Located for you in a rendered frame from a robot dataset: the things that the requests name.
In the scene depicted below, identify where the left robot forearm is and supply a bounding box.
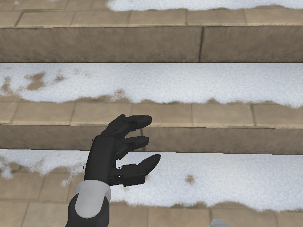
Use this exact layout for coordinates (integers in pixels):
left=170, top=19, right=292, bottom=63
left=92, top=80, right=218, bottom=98
left=64, top=180, right=112, bottom=227

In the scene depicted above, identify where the robot right shin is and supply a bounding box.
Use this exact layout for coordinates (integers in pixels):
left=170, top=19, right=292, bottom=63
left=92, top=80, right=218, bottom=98
left=210, top=218, right=225, bottom=226

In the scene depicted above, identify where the robot left hand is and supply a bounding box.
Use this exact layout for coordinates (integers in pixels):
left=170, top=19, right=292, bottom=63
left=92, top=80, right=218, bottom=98
left=83, top=114, right=161, bottom=187

